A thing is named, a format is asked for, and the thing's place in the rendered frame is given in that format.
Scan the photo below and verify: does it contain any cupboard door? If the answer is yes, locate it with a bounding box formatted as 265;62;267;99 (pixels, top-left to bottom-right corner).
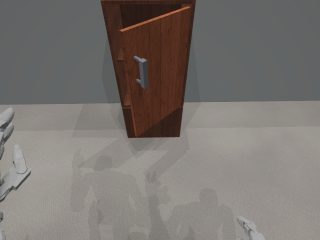
119;6;191;137

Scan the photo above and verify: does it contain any handle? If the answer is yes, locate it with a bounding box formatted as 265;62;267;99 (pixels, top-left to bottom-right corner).
134;56;149;89

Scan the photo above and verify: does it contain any robot right hand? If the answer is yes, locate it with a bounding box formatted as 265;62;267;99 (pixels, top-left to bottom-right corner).
236;216;266;240

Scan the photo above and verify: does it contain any robot left hand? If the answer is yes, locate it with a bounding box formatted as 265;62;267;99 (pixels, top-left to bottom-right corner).
0;107;32;202

